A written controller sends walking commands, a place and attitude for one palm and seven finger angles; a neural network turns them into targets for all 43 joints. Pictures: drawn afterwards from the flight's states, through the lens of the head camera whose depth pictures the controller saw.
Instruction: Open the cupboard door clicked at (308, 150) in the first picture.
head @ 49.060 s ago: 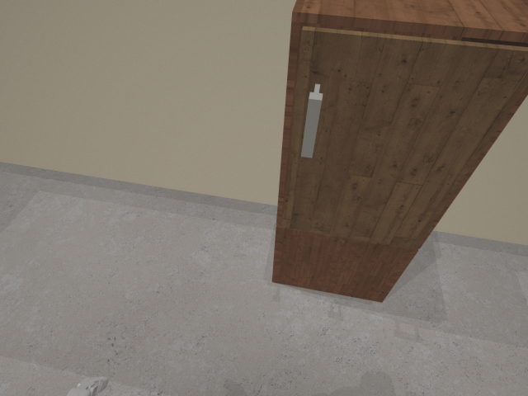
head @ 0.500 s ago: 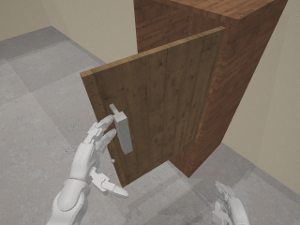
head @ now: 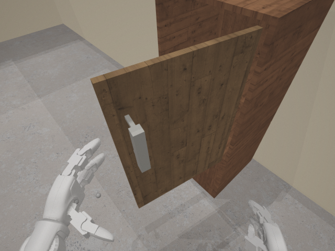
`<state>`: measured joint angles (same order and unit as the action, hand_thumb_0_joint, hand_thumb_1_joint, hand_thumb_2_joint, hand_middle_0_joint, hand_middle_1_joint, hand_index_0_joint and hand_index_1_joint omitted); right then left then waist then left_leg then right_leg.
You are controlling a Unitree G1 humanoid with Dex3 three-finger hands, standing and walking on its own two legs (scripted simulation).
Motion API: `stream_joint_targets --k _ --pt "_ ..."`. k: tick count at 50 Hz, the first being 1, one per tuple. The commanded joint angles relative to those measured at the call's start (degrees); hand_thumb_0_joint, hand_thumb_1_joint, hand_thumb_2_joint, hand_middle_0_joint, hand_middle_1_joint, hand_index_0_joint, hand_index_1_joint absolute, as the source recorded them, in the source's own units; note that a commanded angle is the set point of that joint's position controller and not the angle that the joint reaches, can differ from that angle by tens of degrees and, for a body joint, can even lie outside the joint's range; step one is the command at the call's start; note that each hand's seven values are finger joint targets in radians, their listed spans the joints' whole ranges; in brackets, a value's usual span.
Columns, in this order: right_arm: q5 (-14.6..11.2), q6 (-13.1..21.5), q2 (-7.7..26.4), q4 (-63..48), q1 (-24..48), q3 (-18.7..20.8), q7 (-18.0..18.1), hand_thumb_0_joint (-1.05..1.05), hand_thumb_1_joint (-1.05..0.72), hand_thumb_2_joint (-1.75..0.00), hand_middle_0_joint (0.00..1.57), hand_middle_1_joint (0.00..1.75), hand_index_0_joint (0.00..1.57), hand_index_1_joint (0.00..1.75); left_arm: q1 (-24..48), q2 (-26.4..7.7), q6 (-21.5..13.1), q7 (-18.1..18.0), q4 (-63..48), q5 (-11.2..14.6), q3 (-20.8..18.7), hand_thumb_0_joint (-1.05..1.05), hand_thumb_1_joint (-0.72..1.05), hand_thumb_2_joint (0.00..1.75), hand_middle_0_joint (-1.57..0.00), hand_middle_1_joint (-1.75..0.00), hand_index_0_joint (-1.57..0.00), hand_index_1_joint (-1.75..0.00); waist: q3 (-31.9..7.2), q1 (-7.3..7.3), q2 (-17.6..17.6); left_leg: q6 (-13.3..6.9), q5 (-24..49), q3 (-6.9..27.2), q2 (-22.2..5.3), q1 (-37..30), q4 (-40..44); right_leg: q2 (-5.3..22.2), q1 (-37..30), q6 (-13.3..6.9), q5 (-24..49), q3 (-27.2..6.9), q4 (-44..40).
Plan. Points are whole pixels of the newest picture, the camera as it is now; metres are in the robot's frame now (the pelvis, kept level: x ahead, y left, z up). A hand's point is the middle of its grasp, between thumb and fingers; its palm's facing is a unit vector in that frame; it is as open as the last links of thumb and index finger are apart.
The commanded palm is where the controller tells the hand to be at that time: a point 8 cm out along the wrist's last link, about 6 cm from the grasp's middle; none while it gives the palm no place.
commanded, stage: slide the hand sideways off the handle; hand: left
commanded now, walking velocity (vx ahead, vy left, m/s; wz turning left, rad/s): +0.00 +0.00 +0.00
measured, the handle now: (136, 143) +0.33 +0.11 +0.10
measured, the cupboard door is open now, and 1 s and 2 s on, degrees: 78 78 78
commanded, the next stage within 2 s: draw the hand back to the body in 0.04 s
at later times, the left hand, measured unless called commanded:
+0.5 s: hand (77, 189) +0.20 +0.19 +0.12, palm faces -0.03 -1.00 -0.09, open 16.3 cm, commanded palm +0.16 +0.25 +0.13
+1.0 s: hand (42, 174) +0.21 +0.25 +0.15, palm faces +0.32 -0.87 -0.38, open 13.2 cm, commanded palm +0.16 +0.30 +0.17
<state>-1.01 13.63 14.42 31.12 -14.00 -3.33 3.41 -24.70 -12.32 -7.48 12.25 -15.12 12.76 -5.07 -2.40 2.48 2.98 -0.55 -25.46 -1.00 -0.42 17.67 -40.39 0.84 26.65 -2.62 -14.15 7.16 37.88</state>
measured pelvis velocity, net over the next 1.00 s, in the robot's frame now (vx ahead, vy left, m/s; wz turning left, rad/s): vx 0.02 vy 0.03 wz -0.01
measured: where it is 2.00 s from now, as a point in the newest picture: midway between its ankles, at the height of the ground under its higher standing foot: outside the picture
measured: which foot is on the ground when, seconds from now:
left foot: down 0.00-1.00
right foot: down 0.00-1.00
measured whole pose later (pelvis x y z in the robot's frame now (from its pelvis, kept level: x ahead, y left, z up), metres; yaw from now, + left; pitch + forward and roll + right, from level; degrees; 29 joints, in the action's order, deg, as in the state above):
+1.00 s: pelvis +0.02 +0.03 +0.02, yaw +0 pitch -2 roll -1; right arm 1.0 11.2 13.4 35.5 -12.9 -2.6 3.9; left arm -29.9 -17.7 -4.8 -5.8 -25.7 1.4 -11.3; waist 1.3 4.3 3.5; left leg -2.6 -21.1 -1.8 1.1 3.2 -26.6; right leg 1.2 12.7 -0.1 -10.3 5.9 25.4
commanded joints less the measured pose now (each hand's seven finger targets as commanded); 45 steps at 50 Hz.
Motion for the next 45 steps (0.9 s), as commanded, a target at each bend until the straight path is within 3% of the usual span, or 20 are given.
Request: stream_joint_targets --k 1,4,7,13,17,18,19,21,27,32,33,34,35,37,38,45 --pt "-0.4 4.2 5.3 -10.1 5.4 2.3 0.3 0.00 -0.90 -0.90 0.20 0.30 0.20 0.30 3.8 -5.9 -4.3 1.0 -13.4 1.6 -4.6 0.00 -0.50 0.30 -0.15 -0.30 -0.15 -0.30 -7.0 -0.18 -2.4 0.1 11.8 2.1 1.1 9.3 6.2 1.3 -15.4 1.3 2.9 -7.5 -5.6" --pt "-0.5 5.2 5.4 -9.9 5.3 2.1 0.2 0.00 -0.90 -0.90 0.20 0.30 0.20 0.30 5.1 -4.6 -4.5 1.3 -13.8 2.3 -2.8 0.00 -0.50 0.30 -0.15 -0.30 -0.15 -0.30 -6.3 -0.83 -2.8 0.2 11.6 2.6 1.0 9.0 6.0 1.0 -14.2 1.4 2.6 -6.7 -5.3" --pt "-0.5 5.6 6.0 -9.5 5.3 2.2 0.2 0.00 -0.90 -0.90 0.20 0.30 0.20 0.30 6.1 -5.1 -4.3 1.1 -13.4 1.4 -2.0 0.00 -0.50 0.30 -0.15 -0.30 -0.15 -0.30 -5.4 -1.08 -3.2 0.2 11.0 3.0 0.9 9.3 6.0 0.8 -12.7 1.3 1.5 -6.1 -4.9" --pt "-0.4 5.9 5.1 -10.1 5.2 2.1 -0.1 0.00 -0.90 -0.90 0.20 0.30 0.20 0.30 3.3 -7.9 -2.8 -0.8 -17.7 0.5 -5.7 0.00 -0.50 0.30 -0.15 -0.30 -0.15 -0.30 -9.3 0.86 -0.3 0.9 15.1 3.3 0.9 6.8 7.7 0.7 -15.7 0.9 6.7 -4.6 -3.5" --pt "-0.8 5.1 5.2 -9.7 5.9 1.9 0.0 0.00 -0.90 -0.90 0.20 0.30 0.20 0.30 3.4 -7.1 -0.7 -0.4 -17.1 1.1 -5.5 0.00 -0.50 0.30 -0.15 -0.30 -0.15 -0.30 -5.5 0.35 -1.4 1.3 15.8 3.4 0.3 6.5 8.7 0.1 -14.8 0.9 7.3 -3.6 -4.3" --pt "-0.8 5.2 5.2 -10.0 6.1 1.6 0.0 0.00 -0.90 -0.90 0.20 0.30 0.20 0.30 4.1 -5.6 -0.3 0.1 -17.7 1.7 -4.2 0.00 -0.50 0.30 -0.15 -0.30 -0.15 -0.30 -4.6 0.06 -1.4 1.3 14.9 3.5 0.4 6.4 9.1 0.1 -14.4 1.1 6.6 -3.3 -4.7" --pt "-1.0 5.1 5.4 -9.8 6.0 1.8 0.1 0.00 -0.90 -0.90 0.20 0.30 0.20 0.30 3.5 -6.8 0.2 0.2 -17.2 1.8 -5.5 0.00 -0.50 0.30 -0.15 -0.30 -0.15 -0.30 -4.3 0.18 -2.4 1.4 14.7 3.7 0.2 6.5 9.3 -0.1 -14.5 1.1 6.0 -3.3 -4.8" --pt "-1.1 5.2 5.5 -10.1 6.3 1.6 0.0 0.00 -0.90 -0.90 0.20 0.30 0.20 0.30 4.1 -6.0 1.1 1.1 -18.6 1.7 -4.0 0.00 -0.50 0.30 -0.15 -0.30 -0.15 -0.30 -4.0 0.02 -0.8 1.4 14.5 3.8 0.2 5.4 9.8 -0.2 -13.9 1.1 5.5 -3.0 -5.1" --pt "-1.0 5.3 5.6 -9.3 6.6 1.5 0.1 0.00 -0.90 -0.90 0.20 0.30 0.20 0.30 4.5 -9.9 3.0 1.3 -20.4 1.7 -8.6 0.00 -0.50 0.30 -0.15 -0.30 -0.15 -0.30 -6.2 1.03 -0.6 2.1 18.4 4.1 0.2 3.1 10.7 -0.3 -16.6 0.8 8.7 -2.8 -5.4" --pt "-1.2 5.3 5.6 -8.7 7.2 1.3 0.1 0.00 -0.90 -0.90 0.20 0.30 0.20 0.30 4.4 -10.6 3.7 2.0 -20.3 3.1 -11.0 0.00 -0.32 0.37 -0.16 -0.30 -0.16 -0.30 -5.3 1.21 -0.5 2.6 20.9 4.3 0.1 1.8 11.6 -0.6 -17.8 0.7 11.1 -2.4 -6.5" --pt "0.7 4.6 5.3 -8.7 6.5 2.5 0.9 0.00 -0.90 -0.90 0.20 0.30 0.20 0.30 5.1 -17.5 1.0 -7.3 -27.3 -6.2 -12.2 0.00 -0.29 0.39 -0.16 -0.30 -0.16 -0.30 -4.4 2.19 -0.6 0.9 19.0 3.2 -0.6 3.2 14.2 -0.2 -22.4 0.8 9.9 -4.7 -7.8" --pt "1.1 4.2 4.2 -8.1 5.6 2.2 1.1 0.00 -0.90 -0.90 0.20 0.30 0.20 0.30 -1.1 -11.6 1.7 -11.2 -22.5 -6.9 -9.8 0.00 -0.26 0.40 -0.16 -0.30 -0.16 -0.30 -0.8 1.35 -0.6 1.2 17.5 3.2 -0.6 4.0 15.5 0.1 -21.7 0.7 8.0 -4.5 -8.9" --pt "1.1 3.7 4.4 -8.1 5.7 2.2 0.7 0.00 -0.90 -0.90 0.20 0.30 0.20 0.30 -2.5 -8.4 2.0 -12.6 -21.9 -7.3 -7.1 0.00 -0.22 0.42 -0.16 -0.30 -0.16 -0.30 0.9 0.76 -1.3 1.4 16.5 3.3 -0.8 4.3 16.1 0.2 -21.0 0.8 6.8 -4.3 -9.4" --pt "1.2 2.6 4.9 -7.2 6.6 2.5 0.6 0.00 -0.90 -0.90 0.20 0.30 0.20 0.30 -0.3 -9.6 1.2 -15.0 -22.5 -8.9 -7.3 0.00 -0.15 0.45 -0.16 -0.30 -0.16 -0.30 1.6 0.71 -0.6 0.9 17.6 3.2 -1.4 2.4 16.7 0.4 -21.7 0.7 7.3 -4.7 -10.8" --pt "1.3 2.4 4.9 -7.4 6.8 2.5 0.5 0.00 -0.90 -0.90 0.20 0.30 0.20 0.30 0.5 -10.1 0.6 -15.8 -24.1 -9.4 -7.5 0.00 -0.12 0.47 -0.16 -0.30 -0.16 -0.30 0.6 0.71 1.6 0.9 18.3 3.1 -1.3 1.2 17.3 0.5 -22.4 0.7 7.6 -4.8 -11.0" --pt "1.8 1.2 4.7 -5.9 7.4 3.0 0.8 0.00 -0.90 -0.90 0.20 0.30 0.20 0.30 -1.0 -12.9 -1.4 -19.0 -24.5 -11.4 -11.0 0.00 0.13 0.57 -0.17 -0.30 -0.17 -0.30 -2.7 1.49 1.7 1.4 26.4 2.9 -1.4 -4.5 19.1 0.6 -26.3 0.7 12.0 -4.9 -12.7"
